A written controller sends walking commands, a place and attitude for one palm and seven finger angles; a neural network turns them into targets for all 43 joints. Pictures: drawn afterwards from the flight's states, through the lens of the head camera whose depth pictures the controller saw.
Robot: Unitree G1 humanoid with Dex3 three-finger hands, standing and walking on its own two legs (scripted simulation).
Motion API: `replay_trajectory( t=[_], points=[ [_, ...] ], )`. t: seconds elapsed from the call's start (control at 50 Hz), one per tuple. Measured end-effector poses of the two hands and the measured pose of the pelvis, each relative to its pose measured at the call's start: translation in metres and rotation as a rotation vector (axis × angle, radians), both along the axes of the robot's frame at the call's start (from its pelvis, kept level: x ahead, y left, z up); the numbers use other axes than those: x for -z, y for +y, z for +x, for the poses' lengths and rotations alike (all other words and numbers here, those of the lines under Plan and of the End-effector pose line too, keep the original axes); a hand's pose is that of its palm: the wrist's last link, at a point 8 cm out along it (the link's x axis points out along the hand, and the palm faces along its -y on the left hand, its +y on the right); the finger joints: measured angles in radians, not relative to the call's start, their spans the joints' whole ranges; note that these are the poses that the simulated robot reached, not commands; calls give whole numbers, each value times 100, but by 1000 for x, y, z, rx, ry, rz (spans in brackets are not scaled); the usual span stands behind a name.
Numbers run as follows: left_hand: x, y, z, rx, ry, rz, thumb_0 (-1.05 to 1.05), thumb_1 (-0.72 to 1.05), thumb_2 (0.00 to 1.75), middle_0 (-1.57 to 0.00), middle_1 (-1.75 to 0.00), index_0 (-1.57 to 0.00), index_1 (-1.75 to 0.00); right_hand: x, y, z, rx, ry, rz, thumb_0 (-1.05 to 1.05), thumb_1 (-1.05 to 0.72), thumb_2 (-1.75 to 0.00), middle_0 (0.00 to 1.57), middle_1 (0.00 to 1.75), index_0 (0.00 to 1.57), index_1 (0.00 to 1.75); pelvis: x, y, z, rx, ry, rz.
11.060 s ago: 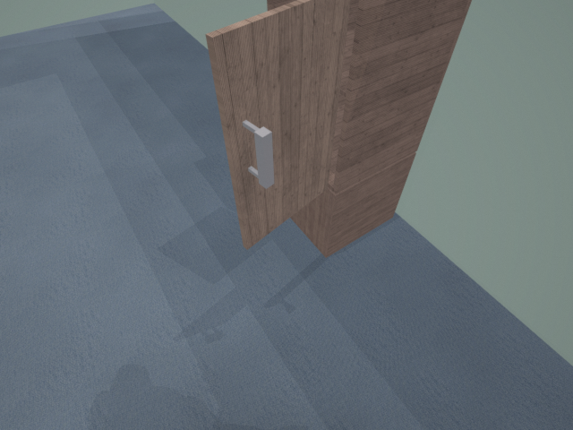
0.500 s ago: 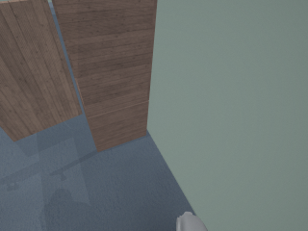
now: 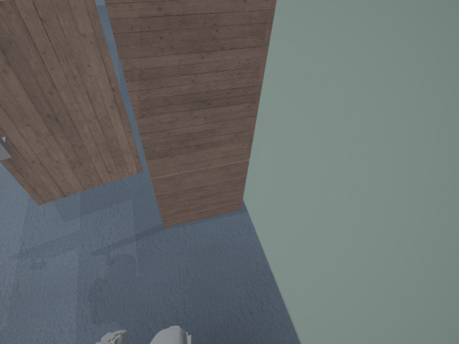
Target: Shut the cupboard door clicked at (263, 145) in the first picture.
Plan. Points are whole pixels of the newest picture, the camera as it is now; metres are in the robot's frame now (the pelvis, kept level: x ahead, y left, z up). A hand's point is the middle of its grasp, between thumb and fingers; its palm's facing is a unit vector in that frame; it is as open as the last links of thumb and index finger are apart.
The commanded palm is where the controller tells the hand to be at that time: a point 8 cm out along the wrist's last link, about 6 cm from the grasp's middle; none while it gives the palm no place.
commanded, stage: turn to face it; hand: left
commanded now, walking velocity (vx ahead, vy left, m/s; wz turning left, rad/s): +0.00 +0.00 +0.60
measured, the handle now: out of the picture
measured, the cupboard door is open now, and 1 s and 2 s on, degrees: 100 100 100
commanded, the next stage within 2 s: take the last steps up to it in 0.82 s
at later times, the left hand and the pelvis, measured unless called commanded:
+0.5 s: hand out of the picture +0.05 +0.26 -0.16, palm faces +0.27 -0.93 -0.26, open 7.4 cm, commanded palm none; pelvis +0.03 +0.03 +0.01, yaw +15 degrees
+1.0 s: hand out of the picture -0.01 +0.16 -0.15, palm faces +0.50 -0.83 -0.25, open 7.3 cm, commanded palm none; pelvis +0.04 -0.03 +0.01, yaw +28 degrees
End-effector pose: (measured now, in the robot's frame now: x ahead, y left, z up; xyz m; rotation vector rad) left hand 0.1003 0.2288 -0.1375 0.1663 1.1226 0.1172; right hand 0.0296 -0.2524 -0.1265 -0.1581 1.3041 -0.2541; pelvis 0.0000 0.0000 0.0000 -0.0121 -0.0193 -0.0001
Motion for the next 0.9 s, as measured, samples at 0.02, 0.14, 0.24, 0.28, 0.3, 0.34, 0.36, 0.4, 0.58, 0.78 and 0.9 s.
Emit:
replay_trajectory(
  t=[0.02, 0.14, 0.24, 0.28, 0.3, 0.34, 0.36, 0.4, 0.58, 0.78, 0.9],
  points=[
    [3, 7, -5, -19, 7, -2, -2, 93, 90, -20, -30, -20, -30, -3, -1, 18, -27, -29, -16, 1, -92, -90, 20, 30, 20, 29, 1, 4, 2, -12, -1, -3],
    [31, 52, -39, -136, 85, -19, 0, 92, 90, -20, -30, -20, -30, -13, 19, 105, -189, -180, -95, 1, -92, -90, 20, 30, 20, 29, 19, 32, 15, -81, 10, -16],
    [21, 76, -57, -193, 138, 4, 1, 91, 90, -19, -30, -19, -30, -25, 44, 127, -276, -186, -93, 0, -91, -90, 20, 30, 20, 29, 7, 40, 16, -125, 25, -27],
    [13, 81, -61, -212, 135, 11, 1, 91, 90, -19, -30, -19, -30, -26, 53, 128, -299, -165, -79, 1, -91, -90, 20, 30, 20, 29, 1, 42, 17, -145, 30, -31],
    [10, 83, -63, -222, 133, 15, 1, 91, 90, -19, -30, -19, -30, -25, 57, 128, -309, -153, -70, 1, -91, -90, 20, 30, 20, 29, -1, 43, 18, -154, 32, -33],
    [4, 86, -67, -241, 130, 24, 1, 91, 90, -19, -30, -19, -30, -23, 63, 127, -324, -130, -49, 1, -91, -90, 20, 30, 20, 29, -4, 43, 20, -173, 36, -35],
    [2, 87, -68, -250, 130, 29, 1, 91, 90, -19, -30, -19, -30, -22, 66, 127, -329, -118, -39, 1, -91, -90, 21, 30, 20, 29, -6, 42, 21, -183, 38, -36],
    [-2, 87, -71, -267, 131, 38, 1, 91, 90, -19, -30, -19, -30, -18, 69, 124, -338, -93, -19, 1, -91, -90, 21, 30, 20, 29, -7, 40, 22, -204, 40, -36],
    [-13, 60, -60, -319, 91, 68, 1, 91, 90, -19, -30, -19, -30, 3, 47, 109, -362, 18, 33, 1, -91, -90, 21, 30, 21, 30, -5, 12, 29, -301, 42, -17],
    [-27, -4, -71, -400, 54, 83, 1, 91, 90, -20, -30, -20, -30, 21, -2, 137, -414, 51, 52, 1, -91, -90, 21, 30, 20, 29, -3, -29, 38, -406, 21, 33],
    [-27, -28, -98, -486, 80, 52, 1, 92, 90, -20, -30, -20, -30, 9, -3, 168, -486, 29, 36, 1, -91, -90, 20, 30, 20, 29, -10, -38, 43, -463, 25, 56]
  ],
)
